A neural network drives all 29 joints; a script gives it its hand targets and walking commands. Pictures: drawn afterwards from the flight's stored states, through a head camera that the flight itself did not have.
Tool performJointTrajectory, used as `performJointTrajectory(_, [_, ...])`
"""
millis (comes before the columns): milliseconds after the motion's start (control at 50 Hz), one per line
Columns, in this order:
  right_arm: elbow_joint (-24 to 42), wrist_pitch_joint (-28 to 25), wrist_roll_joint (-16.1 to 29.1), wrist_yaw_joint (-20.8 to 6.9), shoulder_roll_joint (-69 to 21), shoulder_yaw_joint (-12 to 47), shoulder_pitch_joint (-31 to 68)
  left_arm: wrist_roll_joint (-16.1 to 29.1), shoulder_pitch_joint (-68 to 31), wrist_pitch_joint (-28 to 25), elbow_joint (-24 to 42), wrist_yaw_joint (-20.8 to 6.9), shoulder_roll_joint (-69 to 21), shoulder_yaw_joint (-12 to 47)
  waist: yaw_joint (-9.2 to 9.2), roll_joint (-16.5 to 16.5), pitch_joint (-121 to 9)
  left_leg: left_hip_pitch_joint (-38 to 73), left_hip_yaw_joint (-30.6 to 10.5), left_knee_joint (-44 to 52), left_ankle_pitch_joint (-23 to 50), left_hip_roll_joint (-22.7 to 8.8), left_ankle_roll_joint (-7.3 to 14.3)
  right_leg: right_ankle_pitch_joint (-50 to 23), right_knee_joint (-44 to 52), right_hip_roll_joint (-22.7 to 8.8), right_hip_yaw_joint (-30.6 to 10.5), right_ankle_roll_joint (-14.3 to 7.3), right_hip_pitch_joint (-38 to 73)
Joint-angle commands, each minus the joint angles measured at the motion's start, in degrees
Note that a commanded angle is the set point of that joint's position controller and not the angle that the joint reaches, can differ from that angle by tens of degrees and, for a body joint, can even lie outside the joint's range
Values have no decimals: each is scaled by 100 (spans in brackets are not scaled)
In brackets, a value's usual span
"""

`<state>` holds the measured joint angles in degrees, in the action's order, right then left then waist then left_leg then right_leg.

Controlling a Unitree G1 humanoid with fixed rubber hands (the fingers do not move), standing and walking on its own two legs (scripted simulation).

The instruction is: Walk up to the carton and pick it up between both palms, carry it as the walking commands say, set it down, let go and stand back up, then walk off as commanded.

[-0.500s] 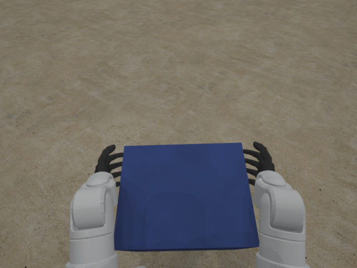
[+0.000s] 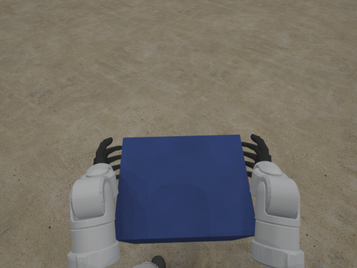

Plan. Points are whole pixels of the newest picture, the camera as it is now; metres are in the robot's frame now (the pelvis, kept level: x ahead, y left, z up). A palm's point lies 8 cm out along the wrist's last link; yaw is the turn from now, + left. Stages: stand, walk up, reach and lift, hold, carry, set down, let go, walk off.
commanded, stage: carry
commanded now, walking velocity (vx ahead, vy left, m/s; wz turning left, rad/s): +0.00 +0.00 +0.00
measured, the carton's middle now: (182, 193) +0.28 +0.01 +0.00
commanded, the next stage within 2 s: none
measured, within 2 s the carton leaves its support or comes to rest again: neither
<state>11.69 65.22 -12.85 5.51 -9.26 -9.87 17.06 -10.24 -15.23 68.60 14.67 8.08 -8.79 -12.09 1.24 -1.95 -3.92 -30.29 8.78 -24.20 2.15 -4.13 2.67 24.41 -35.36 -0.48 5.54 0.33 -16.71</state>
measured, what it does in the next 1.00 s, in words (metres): walks backwards: left foot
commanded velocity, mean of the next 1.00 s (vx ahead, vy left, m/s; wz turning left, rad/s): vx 0.00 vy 0.00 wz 0.00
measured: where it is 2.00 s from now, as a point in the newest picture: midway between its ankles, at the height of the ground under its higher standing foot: outside the picture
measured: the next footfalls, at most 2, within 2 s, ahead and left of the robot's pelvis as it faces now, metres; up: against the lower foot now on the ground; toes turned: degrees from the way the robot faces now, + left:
left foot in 0.20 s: +0.07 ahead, +0.13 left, +0.00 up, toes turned +4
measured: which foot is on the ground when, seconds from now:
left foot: down 0.00-0.04, up 0.06-0.18, down 0.20-1.00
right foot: down 0.00-1.00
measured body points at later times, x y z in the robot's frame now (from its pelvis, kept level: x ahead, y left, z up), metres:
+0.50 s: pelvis -0.08 +0.00 +0.01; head -0.10 +0.00 +0.46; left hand +0.20 +0.17 +0.08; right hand +0.21 -0.16 +0.09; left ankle +0.03 +0.12 -0.72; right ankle -0.03 -0.11 -0.72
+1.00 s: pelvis -0.10 +0.01 +0.01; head -0.12 +0.01 +0.46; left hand +0.19 +0.18 +0.07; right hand +0.19 -0.16 +0.08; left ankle +0.03 +0.12 -0.72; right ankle -0.04 -0.11 -0.72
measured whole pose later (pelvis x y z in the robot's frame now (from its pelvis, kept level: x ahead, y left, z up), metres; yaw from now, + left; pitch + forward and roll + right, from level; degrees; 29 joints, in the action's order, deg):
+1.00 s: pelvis -0.10 +0.01 +0.01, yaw -1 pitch +3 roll +0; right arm 5.5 59.0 -13.0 3.3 -8.4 -10.4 13.7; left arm -12.9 -13.1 59.9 5.3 3.0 -8.3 -12.6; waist 0.2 -0.3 -6.4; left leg -27.6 5.3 -27.4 -7.8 -2.8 0.1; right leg 12.0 -31.4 -2.5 4.8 -0.2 -24.3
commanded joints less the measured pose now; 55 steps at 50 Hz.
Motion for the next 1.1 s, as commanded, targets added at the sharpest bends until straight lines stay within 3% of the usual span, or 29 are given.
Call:
performJointTrajectory(0, [-12, 167, 2715, -1762, -5225, 3961, 2104, 2719, -2633, -22, -472, -2249, -5252, 4361, -109, 1238, -1385, 1237, -91, -100, -2416, 23, -926, 1896, 2574, -1343, -2060, -621, -321])
performJointTrajectory(20, [-14, 168, 2765, -1758, -5232, 4012, 2391, 2810, -2801, -44, -400, -2299, -5430, 4389, -118, 1438, -904, 1245, -427, -626, -2016, -175, -611, 1472, 2418, -1645, -2039, -613, -950])
performJointTrajectory(40, [235, 146, 2828, -1756, -5351, 4144, 2571, 2949, -2907, -37, -192, -2343, -5453, 4482, -146, 1038, -819, 1196, -360, -1010, -1814, -102, -572, 1002, 2306, -1531, -1590, -564, -1082])
performJointTrajectory(80, [154, 156, 2879, -1751, -5591, 4242, 2586, 3115, -3346, -72, 50, -2352, -5423, 4484, -172, 934, -795, 1169, -354, -1561, -1449, 14, -418, -110, 2010, -1353, -989, -514, -1005])
performJointTrajectory(100, [111, 188, 2914, -1752, -5625, 4302, 2572, 3026, -3144, -48, -139, -2342, -5278, 4373, -203, 1033, -812, 1064, -347, -1524, -1445, 24, -378, -604, 1882, -1287, -874, -491, -806])
performJointTrajectory(120, [66, 221, 2925, -1758, -5574, 4262, 2582, 3030, -3164, -56, -148, -2317, -5285, 4347, -205, 923, -882, 1112, -288, -1274, -1463, 48, -376, -1246, 1631, -1260, -832, -499, -620])
performJointTrajectory(140, [-58, 257, 2938, -1762, -5456, 4256, 2465, 2933, -2986, -44, -267, -2282, -5164, 4263, -214, 1045, -902, 1186, -284, -616, -1276, 20, -408, -1775, 1360, -1144, -715, -446, -348])
performJointTrajectory(180, [-281, 316, 2951, -1811, -5320, 4123, 2470, 2692, -2728, -57, -620, -2220, -5120, 4102, -135, 834, -1353, 1913, -590, 39, -714, -384, -449, -2336, 812, -913, -657, -236, -35])
performJointTrajectory(200, [-513, 308, 2860, -1856, -5226, 4068, 2321, 2568, -2554, -97, -851, -2197, -5022, 3956, -54, 548, -1596, 2297, -721, -308, 287, -640, -411, -2819, 699, -808, -648, -122, -74])
performJointTrajectory(220, [-693, 227, 2782, -1873, -5247, 4050, 2150, 2484, -2442, -131, -947, -2189, -5083, 3949, -26, 162, -1740, 1989, -665, -396, 217, -553, -366, -2412, 874, -751, -521, -92, 147])
performJointTrajectory(260, [-743, 79, 2673, -1908, -5313, 3881, 2308, 2375, -2672, -284, -912, -2199, -5116, 3879, -87, 130, -1435, 1588, -801, 42, -909, -533, -376, -1134, 929, -685, -510, -85, 47])
performJointTrajectory(300, [-611, -3, 2665, -1920, -5309, 3816, 2478, 2484, -2854, -359, -766, -2208, -5246, 3988, -114, 78, -980, 1115, -1002, 506, -2589, -554, -344, -333, 1116, -589, -571, -66, -197])
performJointTrajectory(360, [-504, -71, 2769, -1927, -5317, 3819, 2534, 2676, -3180, -388, -414, -2207, -5393, 4193, -107, -187, -924, 971, -1045, 677, -3333, -536, -403, 216, 1217, -570, -696, -100, -433])
performJointTrajectory(380, [-557, -93, 2761, -1920, -5341, 3830, 2472, 2695, -3253, -401, -362, -2194, -5352, 4189, -107, -228, -1108, 1095, -1017, 624, -3252, -518, -392, 241, 1205, -587, -696, -101, -456])
performJointTrajectory(480, [-617, -240, 2550, -1822, -5254, 3701, 2244, 2605, -3017, -489, -627, -2227, -5231, 4033, -122, 293, -1531, 1570, -758, 95, -2231, -376, -342, 274, 1535, -701, -834, -138, -607])
performJointTrajectory(580, [-620, -408, 2432, -1761, -5136, 3515, 2258, 2521, -2953, -630, -683, -2233, -5095, 3927, -119, 144, -1386, 1173, -903, 330, -2992, -381, -307, 617, 1462, -608, -772, -105, -678])
performJointTrajectory(600, [-779, -457, 2321, -1759, -5025, 3369, 2165, 2403, -2954, -687, -832, -2223, -5008, 3796, -117, 213, -1381, 1172, -929, 330, -2851, -394, -314, 546, 1450, -619, -792, -121, -684])
performJointTrajectory(640, [-333, -434, 2524, -1738, -5055, 3601, 2272, 2611, -3010, -671, -379, -2205, -5074, 4011, -102, 153, -1435, 1075, -1019, 395, -2865, -435, -294, 356, 1315, -591, -707, -113, -575])
performJointTrajectory(660, [-570, -433, 2417, -1727, -5032, 3492, 2218, 2453, -2929, -672, -678, -2190, -5044, 3836, -106, 144, -1534, 1268, -985, 327, -2716, -422, -292, 321, 1304, -583, -683, -130, -615])
performJointTrajectory(700, [-492, -412, 2444, -1739, -4945, 3522, 2063, 2383, -2732, -683, -571, -2153, -4901, 3809, -93, 264, -1583, 1398, -788, 87, -2359, -303, -318, 466, 1498, -684, -816, -166, -717])
performJointTrajectory(780, [-760, -529, 2235, -1731, -4770, 3305, 2025, 2104, -2549, -793, -874, -2129, -4734, 3569, -89, 151, -1406, 1066, -969, 349, -2771, -375, -299, 488, 1380, -633, -724, -91, -655])
performJointTrajectory(840, [-345, -528, 2411, -1735, -4833, 3511, 2168, 2258, -2717, -826, -458, -2084, -4752, 3782, -86, 113, -1359, 938, -1032, 425, -3061, -359, -286, 619, 1327, -575, -654, -101, -671])
performJointTrajectory(940, [-530, -630, 2252, -1713, -4603, 3315, 1942, 2111, -2410, -923, -748, -2052, -4651, 3593, -82, 77, -1521, 1081, -1064, 347, -2895, -363, -251, 393, 1235, -558, -619, -122, -628])
performJointTrajectory(960, [-524, -645, 2244, -1707, -4606, 3313, 1926, 2109, -2469, -938, -665, -2053, -4600, 3616, -72, -111, -1599, 1123, -962, 331, -2997, -283, -258, 490, 1210, -504, -582, -134, -646])
performJointTrajectory(1000, [-536, -710, 2165, -1690, -4548, 3264, 1874, 2077, -2408, -1005, -684, -2047, -4553, 3563, -62, 205, -1598, 1083, -1023, 244, -2713, -340, -230, 366, 1313, -630, -684, -125, -568])
performJointTrajectory(1040, [-306, -707, 2272, -1678, -4606, 3378, 1909, 2181, -2592, -1004, -345, -2026, -4556, 3717, -67, 234, -1609, 1227, -943, 167, -2683, -281, -248, 569, 1428, -634, -704, -121, -674])
performJointTrajectory(1080, [-908, -762, 1990, -1660, -4459, 2997, 1817, 1885, -2350, -1063, -1008, -2030, -4421, 3323, -67, 300, -1531, 1203, -888, 99, -2582, -225, -240, 631, 1462, -665, -709, -106, -755])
